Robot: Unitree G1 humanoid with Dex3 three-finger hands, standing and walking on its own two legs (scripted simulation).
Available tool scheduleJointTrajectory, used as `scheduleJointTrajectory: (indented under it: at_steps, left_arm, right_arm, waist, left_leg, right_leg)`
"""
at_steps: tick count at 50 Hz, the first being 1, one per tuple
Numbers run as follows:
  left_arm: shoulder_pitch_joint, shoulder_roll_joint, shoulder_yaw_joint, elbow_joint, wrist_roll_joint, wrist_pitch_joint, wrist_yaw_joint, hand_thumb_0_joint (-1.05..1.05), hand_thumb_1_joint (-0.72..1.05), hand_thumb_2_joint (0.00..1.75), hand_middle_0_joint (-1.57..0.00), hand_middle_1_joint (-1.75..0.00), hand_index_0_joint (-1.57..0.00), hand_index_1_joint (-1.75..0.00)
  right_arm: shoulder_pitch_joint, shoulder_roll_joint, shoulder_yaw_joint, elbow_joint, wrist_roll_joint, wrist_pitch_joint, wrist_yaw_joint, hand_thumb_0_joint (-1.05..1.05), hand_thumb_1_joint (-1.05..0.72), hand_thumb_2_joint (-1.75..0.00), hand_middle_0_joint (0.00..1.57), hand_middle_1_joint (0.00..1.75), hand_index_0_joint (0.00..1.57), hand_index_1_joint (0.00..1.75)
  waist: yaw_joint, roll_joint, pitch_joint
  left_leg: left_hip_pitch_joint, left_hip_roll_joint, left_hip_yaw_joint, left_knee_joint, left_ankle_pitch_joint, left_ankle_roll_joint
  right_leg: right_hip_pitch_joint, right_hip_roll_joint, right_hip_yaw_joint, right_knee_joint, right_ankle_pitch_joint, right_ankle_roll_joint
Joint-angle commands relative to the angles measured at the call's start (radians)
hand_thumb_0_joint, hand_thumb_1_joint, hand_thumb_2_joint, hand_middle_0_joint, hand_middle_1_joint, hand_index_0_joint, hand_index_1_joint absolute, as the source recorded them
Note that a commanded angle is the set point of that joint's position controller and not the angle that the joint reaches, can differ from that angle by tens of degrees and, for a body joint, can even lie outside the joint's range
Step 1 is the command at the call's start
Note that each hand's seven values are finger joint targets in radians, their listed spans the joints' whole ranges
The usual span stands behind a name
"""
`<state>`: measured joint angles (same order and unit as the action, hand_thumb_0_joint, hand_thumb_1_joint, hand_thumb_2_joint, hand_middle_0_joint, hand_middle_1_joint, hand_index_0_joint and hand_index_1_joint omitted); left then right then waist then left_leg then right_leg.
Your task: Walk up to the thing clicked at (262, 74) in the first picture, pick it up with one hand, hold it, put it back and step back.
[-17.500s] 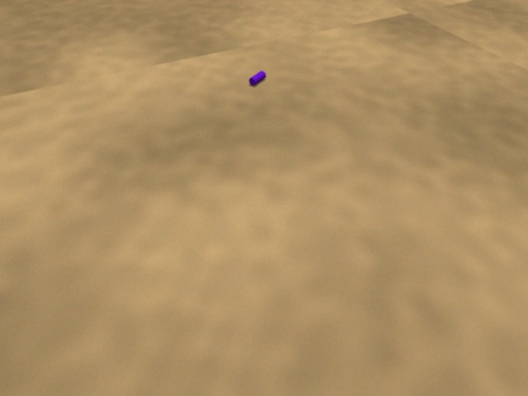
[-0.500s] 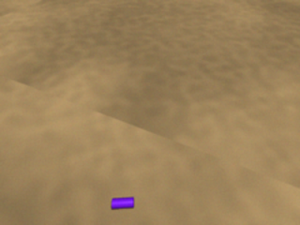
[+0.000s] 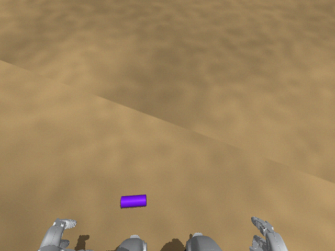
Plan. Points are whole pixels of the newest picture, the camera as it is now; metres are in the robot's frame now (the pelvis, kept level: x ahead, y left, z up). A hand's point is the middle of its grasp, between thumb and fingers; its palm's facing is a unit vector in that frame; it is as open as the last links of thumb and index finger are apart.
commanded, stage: rise first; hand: left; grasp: from above
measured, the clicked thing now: (133, 201) +0.38 +0.16 -0.70
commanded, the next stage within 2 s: none
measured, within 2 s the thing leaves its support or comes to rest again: neither
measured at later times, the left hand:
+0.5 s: hand (89, 241) +0.17 +0.25 -0.30, palm faces -0.40 -0.64 -0.66, open 14.0 cm
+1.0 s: hand (108, 216) +0.27 +0.24 -0.47, palm faces -0.48 -0.20 -0.86, open 13.7 cm
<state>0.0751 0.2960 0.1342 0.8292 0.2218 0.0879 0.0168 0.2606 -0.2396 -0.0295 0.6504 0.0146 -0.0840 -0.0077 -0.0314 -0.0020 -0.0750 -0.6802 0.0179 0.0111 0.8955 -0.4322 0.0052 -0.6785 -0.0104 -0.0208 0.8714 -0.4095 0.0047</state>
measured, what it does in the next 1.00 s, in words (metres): lowers itself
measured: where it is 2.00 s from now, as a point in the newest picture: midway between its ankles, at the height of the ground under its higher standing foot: outside the picture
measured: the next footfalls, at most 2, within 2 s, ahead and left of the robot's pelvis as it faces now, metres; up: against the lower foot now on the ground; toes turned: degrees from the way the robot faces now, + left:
none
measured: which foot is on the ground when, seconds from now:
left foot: down 0.00-1.00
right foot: down 0.00-1.00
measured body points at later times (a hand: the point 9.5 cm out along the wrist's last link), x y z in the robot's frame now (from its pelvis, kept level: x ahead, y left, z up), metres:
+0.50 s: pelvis -0.03 +0.00 -0.15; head +0.12 +0.02 +0.27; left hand +0.19 +0.29 -0.26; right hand +0.19 -0.25 -0.24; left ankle +0.00 +0.11 -0.69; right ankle +0.01 -0.12 -0.69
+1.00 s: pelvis -0.09 +0.00 -0.31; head +0.11 +0.02 +0.10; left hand +0.29 +0.25 -0.42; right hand +0.02 -0.28 -0.44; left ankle +0.00 +0.11 -0.69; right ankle +0.01 -0.12 -0.69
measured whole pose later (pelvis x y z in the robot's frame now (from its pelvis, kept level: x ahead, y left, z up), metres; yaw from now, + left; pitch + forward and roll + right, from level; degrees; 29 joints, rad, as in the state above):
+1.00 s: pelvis -0.09 +0.00 -0.31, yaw -1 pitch +34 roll -3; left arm -0.54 0.44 0.00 1.07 0.99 -0.11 0.34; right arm 0.13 -0.25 -0.06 0.76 -0.05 -0.10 0.05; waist -0.09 0.01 -0.16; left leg -2.03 0.01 -0.04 2.11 -0.67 0.01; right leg -2.01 -0.02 -0.05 2.07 -0.65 -0.01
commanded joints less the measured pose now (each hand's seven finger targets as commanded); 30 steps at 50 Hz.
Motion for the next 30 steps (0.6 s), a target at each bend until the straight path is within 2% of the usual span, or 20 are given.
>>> scheduleJointTrajectory:
  at_steps: [1, 3, 6, 7, 8, 9, 10, 11, 12, 13, 14, 16, 17, 18, 20, 22, 24, 27, 29, 30]
  left_arm:
    - [0.04, 0.166, 0.036, -0.246, 0.057, -0.034, 0.028, 0.0, -0.58, 0.98, -0.1, -1.05, -0.09, -1.05]
    - [0.083, 0.178, 0.054, -0.317, 0.076, -0.024, 0.034, 0.0, -0.58, 0.97, -0.09, -1.06, -0.09, -1.07]
    - [0.139, 0.168, 0.039, -0.405, 0.108, -0.006, 0.04, 0.0, -0.59, 0.97, -0.1, -1.06, -0.1, -1.06]
    - [0.156, 0.15, 0.026, -0.44, 0.111, 0.0, 0.041, 0.0, -0.59, 0.97, -0.1, -1.06, -0.1, -1.06]
    - [0.177, 0.158, 0.039, -0.456, 0.113, 0.008, 0.045, 0.0, -0.6, 0.97, -0.1, -1.06, -0.09, -1.06]
    - [0.204, 0.145, 0.024, -0.482, 0.12, 0.014, 0.046, 0.0, -0.59, 0.95, -0.1, -1.07, -0.1, -1.06]
    - [0.174, 0.149, 0.016, -0.502, 0.129, 0.018, 0.049, 0.0, -0.58, 0.95, -0.09, -1.08, -0.1, -1.07]
    - [0.145, 0.159, 0.009, -0.523, 0.142, 0.019, 0.052, 0.0, -0.58, 0.94, -0.1, -1.08, -0.1, -1.07]
    - [0.111, 0.17, 0.012, -0.513, 0.155, 0.017, 0.059, 0.0, -0.57, 0.94, -0.09, -1.08, -0.1, -1.07]
    - [0.096, 0.161, -0.004, -0.505, 0.171, 0.014, 0.064, 0.0, -0.55, 0.94, -0.08, -1.08, -0.09, -1.06]
    - [0.072, 0.17, 0.002, -0.478, 0.197, 0.007, 0.072, 0.0, -0.55, 0.94, -0.09, -1.07, -0.1, -1.06]
    - [0.059, 0.156, -0.025, -0.454, 0.23, -0.015, 0.083, 0.0, -0.54, 0.93, -0.08, -1.07, -0.1, -1.06]
    - [0.045, 0.175, -0.017, -0.443, 0.252, -0.026, 0.092, 0.0, -0.53, 0.94, -0.08, -1.06, -0.09, -1.05]
    - [0.015, 0.185, -0.021, -0.435, 0.276, -0.039, 0.103, 0.0, -0.53, 0.95, -0.08, -1.06, -0.09, -1.05]
    - [-0.018, 0.189, -0.04, -0.399, 0.328, -0.067, 0.122, 0.0, -0.5, 0.93, -0.09, -1.05, -0.1, -1.04]
    - [-0.088, 0.207, -0.043, -0.368, 0.362, -0.099, 0.143, 0.0, -0.5, 0.93, -0.11, -1.03, -0.11, -1.02]
    - [-0.13, 0.224, -0.047, -0.35, 0.411, -0.118, 0.169, 0.0, -0.5, 0.94, -0.11, -1.02, -0.11, -1.02]
    - [-0.17, 0.227, -0.058, -0.291, 0.474, -0.129, 0.21, 0.0, -0.5, 0.95, -0.09, -1.04, -0.1, -1.03]
    - [-0.271, 0.272, -0.036, -0.244, 0.52, -0.135, 0.235, 0.0, -0.49, 0.95, -0.09, -1.03, -0.1, -1.03]
    - [-0.326, 0.264, -0.051, -0.232, 0.54, -0.137, 0.245, 0.0, -0.52, 0.98, -0.09, -1.03, -0.09, -1.03]
  right_arm:
    - [-0.025, -0.151, -0.068, -0.164, -0.003, -0.064, -0.008, 0.0, -0.91, -0.91, 0.2, 0.3, 0.2, 0.3]
    - [-0.023, -0.155, -0.071, -0.176, -0.005, -0.072, -0.01, 0.0, -0.92, -0.91, 0.2, 0.3, 0.2, 0.3]
    - [-0.046, -0.156, -0.074, -0.195, -0.008, -0.079, -0.009, 0.0, -0.94, -0.91, 0.2, 0.3, 0.2, 0.3]
    - [-0.042, -0.154, -0.076, -0.202, -0.008, -0.081, -0.007, 0.0, -0.93, -0.91, 0.2, 0.3, 0.2, 0.3]
    - [-0.054, -0.153, -0.073, -0.205, -0.007, -0.085, -0.007, 0.0, -0.93, -0.91, 0.2, 0.3, 0.2, 0.3]
    - [-0.056, -0.151, -0.073, -0.212, -0.006, -0.089, -0.008, 0.0, -0.94, -0.91, 0.2, 0.3, 0.2, 0.3]
    - [-0.061, -0.156, -0.072, -0.214, -0.005, -0.093, -0.007, 0.0, -0.94, -0.91, 0.2, 0.3, 0.2, 0.3]
    - [-0.067, -0.157, -0.073, -0.215, -0.004, -0.097, -0.008, 0.0, -0.94, -0.91, 0.2, 0.3, 0.2, 0.3]
    - [-0.074, -0.161, -0.073, -0.216, -0.005, -0.102, -0.008, 0.0, -0.93, -0.91, 0.2, 0.3, 0.2, 0.3]
    - [-0.077, -0.16, -0.073, -0.213, -0.004, -0.108, -0.009, 0.0, -0.92, -0.91, 0.2, 0.3, 0.2, 0.3]
    - [-0.083, -0.16, -0.068, -0.209, -0.003, -0.114, -0.007, 0.0, -0.92, -0.91, 0.2, 0.3, 0.2, 0.3]
    - [-0.094, -0.162, -0.069, -0.207, -0.002, -0.127, -0.003, 0.0, -0.91, -0.9, 0.2, 0.3, 0.2, 0.3]
    - [-0.091, -0.167, -0.07, -0.202, -0.002, -0.13, 0.0, 0.0, -0.9, -0.9, 0.2, 0.3, 0.2, 0.3]
    - [-0.103, -0.172, -0.072, -0.199, -0.004, -0.135, 0.002, 0.0, -0.9, -0.9, 0.2, 0.3, 0.2, 0.3]
    - [-0.11, -0.178, -0.074, -0.183, -0.003, -0.143, 0.009, 0.0, -0.88, -0.9, 0.2, 0.3, 0.2, 0.3]
    - [-0.122, -0.188, -0.08, -0.167, -0.006, -0.146, 0.015, 0.0, -0.9, -0.9, 0.2, 0.3, 0.2, 0.3]
    - [-0.122, -0.193, -0.086, -0.152, -0.006, -0.143, 0.02, 0.0, -0.89, -0.9, 0.2, 0.3, 0.2, 0.3]
    - [-0.117, -0.2, -0.089, -0.117, -0.007, -0.133, 0.03, 0.0, -0.89, -0.9, 0.2, 0.3, 0.2, 0.3]
    - [-0.11, -0.204, -0.092, -0.091, -0.013, -0.124, 0.037, 0.0, -0.88, -0.9, 0.2, 0.3, 0.2, 0.3]
    - [-0.105, -0.204, -0.093, -0.087, -0.016, -0.118, 0.041, 0.0, -0.89, -0.9, 0.2, 0.3, 0.2, 0.3]
  waist:
    - [0.019, 0.033, -0.234]
    - [0.018, 0.069, -0.256]
    - [0.016, 0.088, -0.274]
    - [0.014, 0.084, -0.291]
    - [0.017, 0.085, -0.301]
    - [0.014, 0.086, -0.328]
    - [-0.004, 0.07, -0.339]
    - [-0.006, 0.082, -0.329]
    - [-0.022, 0.075, -0.321]
    - [-0.022, 0.068, -0.318]
    - [-0.027, 0.064, -0.33]
    - [-0.026, 0.047, -0.368]
    - [-0.021, 0.048, -0.401]
    - [-0.025, 0.057, -0.416]
    - [-0.011, 0.074, -0.454]
    - [-0.018, 0.093, -0.475]
    - [-0.002, 0.099, -0.519]
    - [0.005, 0.096, -0.615]
    - [0.014, 0.09, -0.632]
    - [-0.002, 0.085, -0.652]
  left_leg:
    - [0.003, -0.018, -0.011, 0.015, 0.204, 0.0]
    - [-0.015, -0.01, -0.017, 0.048, 0.213, -0.006]
    - [-0.058, -0.001, -0.049, 0.091, 0.202, -0.011]
    - [-0.072, 0.0, -0.051, 0.107, 0.186, -0.011]
    - [-0.092, 0.002, -0.058, 0.124, 0.187, -0.011]
    - [-0.103, -0.002, -0.05, 0.158, 0.199, -0.007]
    - [-0.124, 0.001, -0.058, 0.181, 0.207, -0.007]
    - [-0.153, -0.001, -0.055, 0.21, 0.196, -0.005]
    - [-0.191, -0.001, -0.056, 0.237, 0.175, -0.004]
    - [-0.224, -0.003, -0.057, 0.264, 0.149, -0.003]
    - [-0.264, -0.008, -0.053, 0.302, 0.142, 0.0]
    - [-0.323, -0.014, -0.047, 0.365, 0.126, 0.003]
    - [-0.344, -0.018, -0.041, 0.403, 0.144, 0.004]
    - [-0.376, -0.02, -0.045, 0.43, 0.138, 0.003]
    - [-0.409, -0.022, -0.049, 0.484, 0.154, 0.001]
    - [-0.469, -0.022, -0.06, 0.528, 0.122, -0.004]
    - [-0.505, -0.024, -0.058, 0.57, 0.104, -0.005]
    - [-0.548, -0.029, -0.052, 0.658, 0.178, -0.002]
    - [-0.615, -0.032, -0.039, 0.72, 0.176, 0.002]
    - [-0.653, -0.035, -0.036, 0.745, 0.145, 0.004]
  right_leg:
    - [-0.016, 0.02, -0.007, 0.027, 0.154, -0.028]
    - [-0.062, 0.021, -0.01, 0.081, 0.151, -0.03]
    - [-0.148, 0.02, -0.017, 0.15, 0.123, -0.03]
    - [-0.168, 0.019, -0.018, 0.169, 0.113, -0.03]
    - [-0.191, 0.02, -0.02, 0.194, 0.109, -0.031]
    - [-0.206, 0.019, -0.018, 0.21, 0.119, -0.032]
    - [-0.233, 0.02, -0.02, 0.237, 0.121, -0.032]
    - [-0.269, 0.018, -0.016, 0.256, 0.116, -0.031]
    - [-0.304, 0.017, -0.016, 0.282, 0.104, -0.03]
    - [-0.341, 0.016, -0.016, 0.305, 0.086, -0.029]
    - [-0.37, 0.014, -0.012, 0.334, 0.086, -0.029]
    - [-0.421, 0.014, -0.011, 0.39, 0.076, -0.029]
    - [-0.438, 0.013, -0.008, 0.419, 0.091, -0.028]
    - [-0.471, 0.01, -0.008, 0.454, 0.087, -0.029]
    - [-0.543, 0.012, -0.008, 0.522, 0.091, -0.033]
    - [-0.621, 0.011, -0.009, 0.583, 0.063, -0.036]
    - [-0.667, 0.012, -0.007, 0.627, 0.053, -0.037]
    - [-0.711, 0.014, -0.011, 0.707, 0.112, -0.04]
    - [-0.743, 0.013, -0.01, 0.748, 0.117, -0.038]
    - [-0.756, 0.013, -0.008, 0.759, 0.099, -0.038]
